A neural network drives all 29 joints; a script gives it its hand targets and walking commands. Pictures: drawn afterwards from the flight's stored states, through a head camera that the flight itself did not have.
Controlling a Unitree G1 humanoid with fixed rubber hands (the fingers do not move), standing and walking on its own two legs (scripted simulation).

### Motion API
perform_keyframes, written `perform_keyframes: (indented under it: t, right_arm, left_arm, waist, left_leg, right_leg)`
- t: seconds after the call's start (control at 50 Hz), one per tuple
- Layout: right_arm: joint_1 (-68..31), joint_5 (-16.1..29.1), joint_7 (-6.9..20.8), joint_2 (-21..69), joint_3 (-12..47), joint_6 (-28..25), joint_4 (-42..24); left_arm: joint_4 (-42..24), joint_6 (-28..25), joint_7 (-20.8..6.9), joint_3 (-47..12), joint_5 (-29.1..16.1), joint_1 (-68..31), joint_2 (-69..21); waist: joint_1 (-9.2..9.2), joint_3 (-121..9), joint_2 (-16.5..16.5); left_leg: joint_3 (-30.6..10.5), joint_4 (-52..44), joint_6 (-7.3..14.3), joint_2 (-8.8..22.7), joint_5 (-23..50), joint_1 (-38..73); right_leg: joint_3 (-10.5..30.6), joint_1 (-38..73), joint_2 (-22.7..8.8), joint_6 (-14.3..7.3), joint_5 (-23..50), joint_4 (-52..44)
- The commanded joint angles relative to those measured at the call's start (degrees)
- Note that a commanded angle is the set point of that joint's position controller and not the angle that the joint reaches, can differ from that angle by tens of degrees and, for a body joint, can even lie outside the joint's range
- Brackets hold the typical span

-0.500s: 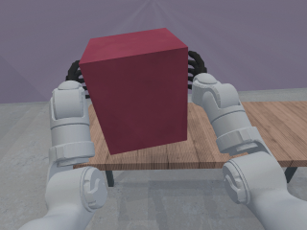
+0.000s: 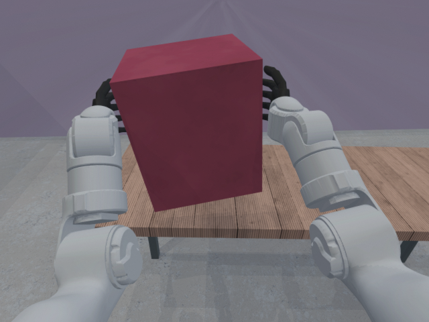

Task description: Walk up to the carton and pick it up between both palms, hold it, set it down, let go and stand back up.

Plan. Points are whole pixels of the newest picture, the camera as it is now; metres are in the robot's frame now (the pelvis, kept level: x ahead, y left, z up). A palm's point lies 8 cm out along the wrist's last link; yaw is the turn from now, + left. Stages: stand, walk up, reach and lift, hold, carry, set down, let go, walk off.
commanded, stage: hold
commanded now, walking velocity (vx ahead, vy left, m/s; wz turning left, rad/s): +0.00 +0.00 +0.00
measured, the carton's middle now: (194, 120) +0.42 +0.01 +0.28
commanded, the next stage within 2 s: none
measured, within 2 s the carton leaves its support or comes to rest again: neither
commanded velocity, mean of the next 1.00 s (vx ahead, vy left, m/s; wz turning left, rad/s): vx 0.00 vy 0.00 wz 0.00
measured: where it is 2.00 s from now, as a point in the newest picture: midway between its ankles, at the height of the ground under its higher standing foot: outside the picture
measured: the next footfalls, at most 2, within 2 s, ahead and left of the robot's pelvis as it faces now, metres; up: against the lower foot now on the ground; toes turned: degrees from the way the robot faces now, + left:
none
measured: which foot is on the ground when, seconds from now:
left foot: down 0.00-1.00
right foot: down 0.00-1.00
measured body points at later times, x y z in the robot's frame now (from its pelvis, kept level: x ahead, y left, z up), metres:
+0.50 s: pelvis +0.00 +0.00 +0.00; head -0.10 +0.03 +0.44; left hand +0.38 +0.16 +0.30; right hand +0.37 -0.14 +0.32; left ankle +0.02 +0.13 -0.75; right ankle +0.03 -0.07 -0.75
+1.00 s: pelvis -0.01 +0.00 +0.00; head -0.10 +0.02 +0.44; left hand +0.38 +0.16 +0.31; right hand +0.37 -0.14 +0.32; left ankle +0.02 +0.13 -0.75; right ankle +0.03 -0.07 -0.75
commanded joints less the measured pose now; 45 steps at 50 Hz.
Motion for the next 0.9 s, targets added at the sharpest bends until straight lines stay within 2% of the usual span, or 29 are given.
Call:
perform_keyframes:
  t: [0.0,0.02,0.06,0.1,0.14,0.16,0.2,0.22,0.26,0.3,0.34,0.36,0.4,0.42,0.44,0.48,0.5,0.52,0.54,0.6,0.62,0.64,0.66,0.68,0.74,0.76,0.78,0.84,0.88]
  right_arm:
    - [-43.21,12.22,8.97,30.11,11.55,-2.27,-16.11]
    - [-42.49,12.79,8.97,30.03,12.98,-2.24,-17.18]
    - [-41.75,12.61,9.17,28.94,11.80,-1.55,-14.89]
    - [-43.26,12.44,9.45,29.37,12.53,-2.05,-18.66]
    - [-43.82,13.33,9.52,29.86,14.23,-1.80,-19.99]
    - [-43.66,12.96,9.51,29.43,13.78,-1.80,-19.77]
    - [-44.32,12.27,9.89,30.52,14.11,-2.25,-21.17]
    - [-42.74,12.61,9.90,29.60,13.74,-2.12,-20.24]
    - [-43.43,12.27,10.17,30.19,13.94,-2.08,-19.74]
    - [-43.39,11.99,10.35,31.23,14.60,-1.85,-19.58]
    - [-42.54,11.90,10.32,30.48,13.51,-1.88,-19.03]
    - [-44.63,12.13,10.15,30.84,14.27,-2.27,-20.71]
    - [-43.99,11.75,10.02,30.54,14.09,-1.90,-19.11]
    - [-43.80,11.56,9.85,31.25,14.24,-2.09,-20.02]
    - [-42.46,12.11,9.76,31.43,14.67,-1.72,-18.10]
    - [-42.11,11.32,9.54,30.18,12.85,-1.32,-16.53]
    - [-42.88,11.28,9.66,30.38,12.63,-1.64,-17.17]
    - [-42.28,10.45,9.80,29.95,11.31,-1.17,-13.89]
    - [-42.81,10.88,10.18,30.28,11.76,-2.03,-16.65]
    - [-44.78,10.21,10.48,30.68,9.96,-2.12,-14.67]
    - [-45.51,10.15,10.67,30.72,10.22,-2.62,-16.17]
    - [-45.65,10.26,10.67,30.63,10.64,-2.87,-16.33]
    - [-44.98,10.50,10.58,30.85,11.35,-2.73,-15.63]
    - [-45.37,10.58,10.57,31.94,10.60,-2.50,-14.85]
    - [-44.19,9.38,10.44,30.66,9.21,-2.19,-11.17]
    - [-44.66,8.55,10.50,29.96,8.50,-1.88,-9.91]
    - [-46.31,8.80,10.55,29.90,8.63,-2.20,-11.63]
    - [-46.72,9.24,10.05,30.29,9.08,-2.66,-13.66]
    - [-48.27,9.98,9.99,30.56,9.20,-2.68,-13.66]
  left_arm:
    - [-13.27,-4.89,-10.34,-19.84,-15.45,-45.05,-30.58]
    - [-15.34,-4.52,-10.01,-20.06,-15.19,-43.31,-30.86]
    - [-14.42,-3.78,-10.30,-18.30,-13.77,-43.55,-29.52]
    - [-14.39,-3.23,-10.38,-17.72,-13.28,-42.10,-30.28]
    - [-14.05,-3.14,-10.30,-18.50,-13.97,-41.35,-29.76]
    - [-15.43,-3.30,-10.21,-18.63,-14.21,-42.31,-29.48]
    - [-16.97,-3.43,-9.63,-20.18,-15.25,-43.01,-31.56]
    - [-16.74,-3.25,-9.61,-21.30,-15.63,-41.90,-32.17]
    - [-14.86,-2.99,-9.39,-19.27,-14.27,-41.12,-32.02]
    - [-14.65,-3.11,-9.52,-18.33,-14.38,-41.51,-31.26]
    - [-14.77,-3.32,-9.65,-19.64,-14.95,-42.17,-31.21]
    - [-14.50,-3.04,-9.61,-19.78,-14.70,-42.06,-31.56]
    - [-13.46,-2.67,-9.77,-18.64,-14.23,-41.02,-31.05]
    - [-14.57,-2.87,-9.97,-19.83,-14.82,-41.10,-31.30]
    - [-14.10,-2.85,-10.11,-18.23,-13.84,-41.07,-29.79]
    - [-11.79,-2.64,-10.48,-18.14,-13.33,-40.96,-29.75]
    - [-14.17,-3.04,-10.58,-18.95,-14.19,-43.16,-30.66]
    - [-11.13,-3.08,-10.77,-17.38,-13.38,-43.76,-29.67]
    - [-14.52,-3.86,-10.57,-20.85,-15.02,-44.98,-31.61]
    - [-10.45,-3.97,-10.04,-19.37,-14.94,-45.63,-31.67]
    - [-10.90,-4.27,-9.88,-19.61,-14.90,-46.11,-31.64]
    - [-12.37,-4.59,-9.58,-20.33,-15.34,-45.42,-32.00]
    - [-12.00,-4.37,-9.32,-20.53,-15.46,-45.22,-32.58]
    - [-12.78,-5.13,-9.21,-19.80,-15.33,-48.01,-31.03]
    - [-7.61,-4.62,-9.94,-16.70,-13.99,-45.33,-30.03]
    - [-4.30,-4.36,-10.35,-15.09,-12.85,-44.78,-29.74]
    - [-3.56,-4.59,-10.84,-14.02,-12.12,-43.68,-28.93]
    - [-6.27,-5.03,-11.15,-16.23,-13.87,-45.06,-30.38]
    - [-4.89,-5.50,-10.85,-15.73,-14.43,-46.67,-29.91]
  waist:
    - [-1.50,-20.64,8.22]
    - [-1.83,-21.04,8.18]
    - [-1.00,-15.28,7.42]
    - [0.41,-17.32,6.72]
    - [0.58,-17.04,4.51]
    - [-0.14,-18.25,4.72]
    - [0.42,-20.43,4.98]
    - [-0.50,-18.77,5.39]
    - [0.48,-16.81,5.33]
    - [1.18,-16.82,1.54]
    - [0.63,-18.09,3.99]
    - [0.50,-18.59,3.62]
    - [1.32,-16.94,2.42]
    - [0.49,-17.72,2.37]
    - [0.99,-16.73,1.62]
    - [0.18,-14.10,3.77]
    - [-0.41,-15.63,5.03]
    - [0.64,-13.13,4.48]
    - [-0.73,-16.67,6.28]
    - [-0.61,-14.73,7.00]
    - [-0.11,-16.46,7.32]
    - [-0.79,-18.60,8.22]
    - [-0.87,-18.37,7.42]
    - [-0.52,-18.86,6.59]
    - [-0.45,-14.39,5.48]
    - [-0.03,-10.35,4.33]
    - [0.65,-12.20,3.95]
    - [0.17,-15.92,4.43]
    - [-0.08,-15.71,3.77]
  left_leg:
    - [1.29,-3.17,-1.72,-2.13,12.55,-2.16]
    - [1.22,-3.03,-1.83,-1.86,13.92,-0.01]
    - [1.43,-4.28,-1.71,-1.74,11.12,-2.51]
    - [1.55,-4.90,-1.25,-1.48,9.77,-2.50]
    - [1.44,-4.82,-0.67,-1.47,10.67,-2.47]
    - [1.44,-4.71,-0.86,-1.26,9.75,-1.01]
    - [1.39,-4.23,-1.32,-1.14,10.92,-0.83]
    - [1.25,-3.91,-1.85,-0.84,12.67,-0.86]
    - [1.72,-4.36,-1.47,-0.96,10.36,-1.20]
    - [2.43,-4.58,-0.85,-1.37,9.98,-1.04]
    - [1.89,-4.66,-0.74,-1.54,8.56,-2.04]
    - [2.01,-4.38,-0.37,-1.57,8.86,-0.92]
    - [2.06,-4.53,-0.35,-1.30,9.48,-1.16]
    - [2.45,-4.09,-0.39,-1.98,9.90,-0.98]
    - [2.23,-4.45,-0.30,-1.97,9.88,-0.85]
    - [2.65,-4.72,-0.11,-2.04,6.22,-1.91]
    - [2.47,-4.74,-0.66,-2.09,5.99,-1.82]
    - [2.50,-5.59,-0.21,-1.93,2.69,-3.90]
    - [1.95,-5.09,-0.79,-1.31,5.14,-4.16]
    - [1.86,-5.63,-0.81,-1.51,2.41,-5.88]
    - [1.86,-5.34,-0.74,-1.48,1.74,-6.94]
    - [1.79,-4.83,-1.01,-1.65,2.12,-6.44]
    - [1.64,-4.52,-0.94,-1.77,3.51,-5.82]
    - [2.07,-4.45,-0.79,-2.17,2.15,-6.53]
    - [1.86,-5.36,-0.32,-1.94,1.98,-6.46]
    - [1.95,-6.18,-0.17,-1.52,-1.05,-8.07]
    - [2.32,-5.36,0.14,-1.65,0.78,-8.09]
    - [1.56,-5.05,-0.12,-1.69,3.51,-7.39]
    - [1.78,-4.93,0.15,-1.88,1.87,-6.87]
  right_leg:
    - [5.23,16.09,-2.20,6.58,17.13,0.68]
    - [4.81,16.02,-1.77,6.48,18.13,0.59]
    - [4.58,14.20,-1.86,6.40,13.81,-0.21]
    - [4.29,15.80,-1.66,6.59,12.66,-0.28]
    - [4.79,16.03,-1.59,6.67,13.87,-0.45]
    - [4.77,15.71,-1.51,6.37,13.43,-0.16]
    - [4.28,15.23,-0.85,6.18,13.22,-0.10]
    - [4.27,14.65,-0.41,5.84,14.07,0.23]
    - [4.21,13.74,-0.61,5.72,11.69,-0.55]
    - [4.18,13.13,-1.07,5.95,12.52,-0.75]
    - [4.77,14.34,-1.10,5.71,11.35,-0.38]
    - [5.32,14.01,-1.26,6.03,12.57,-0.46]
    - [4.86,13.73,-1.21,5.91,13.23,-0.70]
    - [4.75,13.71,-1.45,6.12,14.32,-0.23]
    - [4.85,14.69,-1.33,6.52,15.30,-0.44]
    - [5.80,13.79,-2.27,6.20,11.47,-1.08]
    - [5.50,13.91,-2.05,5.97,10.95,-0.84]
    - [5.64,12.68,-2.23,5.89,7.61,-1.59]
    - [5.53,13.64,-1.69,5.63,9.01,-0.50]
    - [5.57,12.99,-1.94,5.55,6.54,-0.85]
    - [5.62,13.94,-2.12,5.74,6.05,-0.23]
    - [5.60,14.75,-1.91,5.63,7.25,0.46]
    - [5.48,14.94,-1.77,5.66,8.76,0.36]
    - [6.50,14.04,-2.64,5.89,5.99,-0.54]
    - [5.91,12.23,-2.43,6.00,4.88,-1.60]
    - [5.71,10.84,-2.56,5.72,1.65,-1.66]
    - [6.33,11.99,-2.74,5.90,1.15,-2.07]
    - [6.01,13.63,-2.11,5.88,5.73,-1.03]
    - [6.18,12.28,-2.69,6.02,3.36,-1.66]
